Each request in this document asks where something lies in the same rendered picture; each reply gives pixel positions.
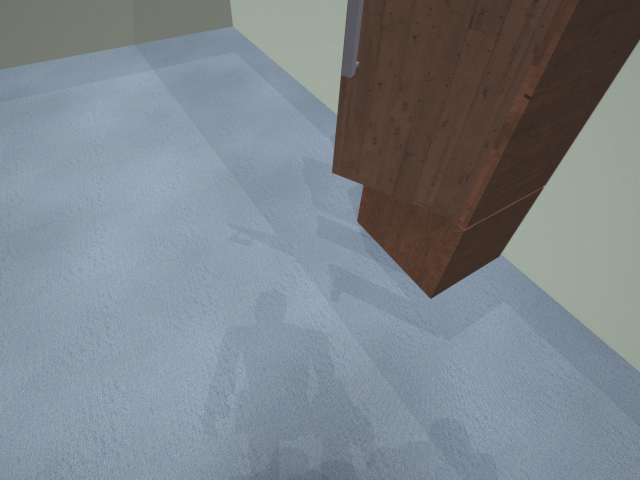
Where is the handle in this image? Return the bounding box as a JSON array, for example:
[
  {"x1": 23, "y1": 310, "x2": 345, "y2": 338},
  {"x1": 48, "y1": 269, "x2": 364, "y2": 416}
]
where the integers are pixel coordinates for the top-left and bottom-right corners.
[{"x1": 342, "y1": 0, "x2": 364, "y2": 78}]

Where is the cupboard door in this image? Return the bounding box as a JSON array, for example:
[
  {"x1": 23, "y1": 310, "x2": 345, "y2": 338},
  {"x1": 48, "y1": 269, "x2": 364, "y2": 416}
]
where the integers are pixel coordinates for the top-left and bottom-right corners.
[{"x1": 332, "y1": 0, "x2": 561, "y2": 222}]

